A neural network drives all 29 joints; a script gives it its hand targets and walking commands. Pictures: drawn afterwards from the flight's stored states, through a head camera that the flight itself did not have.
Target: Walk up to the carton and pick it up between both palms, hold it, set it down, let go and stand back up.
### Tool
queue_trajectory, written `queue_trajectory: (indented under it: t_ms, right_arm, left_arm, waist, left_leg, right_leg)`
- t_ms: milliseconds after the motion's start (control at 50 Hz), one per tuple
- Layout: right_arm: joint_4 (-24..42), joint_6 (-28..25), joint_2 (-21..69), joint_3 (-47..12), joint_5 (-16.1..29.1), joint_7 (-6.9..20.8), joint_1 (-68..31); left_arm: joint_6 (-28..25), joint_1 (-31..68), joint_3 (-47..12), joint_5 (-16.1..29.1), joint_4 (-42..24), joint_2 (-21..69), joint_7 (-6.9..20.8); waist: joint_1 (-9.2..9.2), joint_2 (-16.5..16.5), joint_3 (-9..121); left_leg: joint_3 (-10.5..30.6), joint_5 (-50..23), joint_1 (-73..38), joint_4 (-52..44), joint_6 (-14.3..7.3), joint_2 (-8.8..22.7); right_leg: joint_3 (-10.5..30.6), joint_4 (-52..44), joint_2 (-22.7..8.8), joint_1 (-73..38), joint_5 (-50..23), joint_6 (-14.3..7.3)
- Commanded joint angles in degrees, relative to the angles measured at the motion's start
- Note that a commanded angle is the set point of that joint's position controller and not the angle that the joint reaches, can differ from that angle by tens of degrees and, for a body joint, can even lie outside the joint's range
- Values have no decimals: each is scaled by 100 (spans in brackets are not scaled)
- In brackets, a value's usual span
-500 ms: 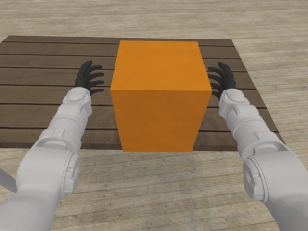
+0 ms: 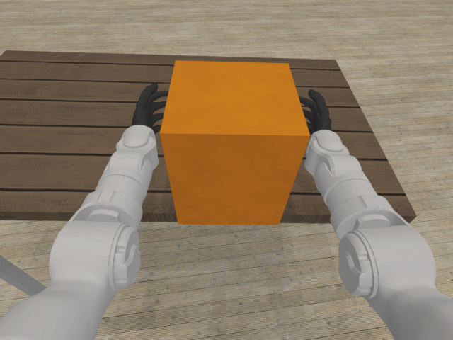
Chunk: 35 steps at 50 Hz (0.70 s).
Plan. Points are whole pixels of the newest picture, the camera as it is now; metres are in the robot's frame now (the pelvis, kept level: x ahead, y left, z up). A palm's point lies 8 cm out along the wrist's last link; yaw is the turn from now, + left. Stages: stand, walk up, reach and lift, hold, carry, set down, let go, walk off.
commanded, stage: reach and lift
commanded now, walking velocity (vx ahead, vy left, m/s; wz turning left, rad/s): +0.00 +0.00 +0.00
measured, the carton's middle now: (230, 147) +0.47 +0.05 +0.09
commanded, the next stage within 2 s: none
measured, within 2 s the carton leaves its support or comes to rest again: leaves its support in 1.80 s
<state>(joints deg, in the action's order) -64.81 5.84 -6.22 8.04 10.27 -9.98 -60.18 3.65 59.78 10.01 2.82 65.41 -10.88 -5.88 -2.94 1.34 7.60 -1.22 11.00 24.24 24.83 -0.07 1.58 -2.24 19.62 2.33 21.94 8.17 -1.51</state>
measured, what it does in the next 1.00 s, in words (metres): stands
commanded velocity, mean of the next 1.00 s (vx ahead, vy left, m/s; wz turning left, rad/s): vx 0.00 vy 0.00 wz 0.00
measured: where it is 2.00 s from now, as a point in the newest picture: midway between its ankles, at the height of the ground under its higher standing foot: outside the picture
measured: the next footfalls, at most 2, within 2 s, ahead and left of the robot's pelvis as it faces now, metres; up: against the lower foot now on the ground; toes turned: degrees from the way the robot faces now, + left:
none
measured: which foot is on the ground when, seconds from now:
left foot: down 0.00-1.00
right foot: down 0.00-1.00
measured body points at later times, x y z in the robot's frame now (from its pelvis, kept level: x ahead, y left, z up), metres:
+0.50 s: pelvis +0.01 +0.01 +0.01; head +0.03 +0.03 +0.46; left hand +0.44 +0.20 +0.14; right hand +0.45 -0.10 +0.15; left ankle +0.00 +0.11 -0.74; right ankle +0.01 -0.10 -0.74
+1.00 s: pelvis +0.02 +0.02 +0.01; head +0.02 +0.05 +0.45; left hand +0.44 +0.21 +0.14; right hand +0.45 -0.10 +0.14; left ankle +0.00 +0.11 -0.74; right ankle +0.01 -0.10 -0.74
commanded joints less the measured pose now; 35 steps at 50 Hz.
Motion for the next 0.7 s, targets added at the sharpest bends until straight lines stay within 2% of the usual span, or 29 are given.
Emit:
queue_trajectory:
  t_ms: [0,140,220,260,300,320,360,400,500,680]
  right_arm:
    - [1015,-163,-335,150,-242,4,-2793]
    - [1040,-182,3,248,-470,107,-2715]
    - [1122,-248,665,633,-1045,324,-2668]
    - [1236,-334,1345,946,-1593,556,-2663]
    - [1342,-431,2833,1029,-2258,994,-2716]
    - [1407,-483,3286,1089,-2551,1214,-2576]
    - [1562,-561,3572,1149,-2840,1476,-2348]
    - [1661,-578,3735,1105,-2910,1576,-2249]
    - [1698,-645,3711,988,-3040,1593,-1978]
    - [1372,-774,3513,852,-2927,1619,-1735]
  left_arm:
    - [-91,2889,212,-314,-1074,-249,-97]
    - [-4,2800,447,-646,-1256,115,-48]
    - [-2,2780,852,-1143,-1365,647,177]
    - [-3,2752,1160,-1594,-1447,1190,429]
    - [-11,2759,1140,-2057,-1415,2523,871]
    - [2,2571,1097,-2215,-1378,3010,1062]
    - [86,2228,1125,-2406,-1430,3303,1236]
    - [243,2094,1174,-2517,-1651,3354,1279]
    - [554,1741,1070,-2549,-2002,3454,1329]
    - [881,1471,704,-2464,-2335,3611,1267]
  waist:
    - [-90,-287,3127]
    - [-115,-236,3114]
    - [-120,-186,2893]
    - [-128,-164,2775]
    - [-134,-212,2592]
    - [-144,-251,2563]
    - [-212,-289,2466]
    - [-276,-242,2279]
    - [-193,-106,1563]
    - [-149,-219,1047]
  left_leg:
    - [-205,-2401,-1396,35,379,-60]
    - [-254,-2462,-1508,-41,346,-62]
    - [-332,-2258,-1516,-236,300,-106]
    - [-396,-2217,-1559,-384,281,-142]
    - [-466,-2114,-1614,-569,264,-196]
    - [-488,-2094,-1693,-626,277,-213]
    - [-544,-2219,-1801,-656,301,-224]
    - [-614,-2218,-1737,-671,291,-240]
    - [-673,-2187,-1791,-694,249,-247]
    - [-593,-3098,-2687,-394,346,-107]
  right_leg:
    - [124,29,-77,-1503,-1447,237]
    - [126,-27,-77,-1711,-1574,244]
    - [119,-132,-138,-1948,-1550,285]
    - [96,-189,-176,-2224,-1680,305]
    - [61,-232,-215,-2561,-1822,319]
    - [43,-212,-229,-2763,-1924,308]
    - [2,-154,-217,-3019,-2073,300]
    - [-26,-107,-209,-3219,-2095,341]
    - [-145,-85,-170,-3217,-1863,433]
    - [-297,-188,-38,-2467,-1537,425]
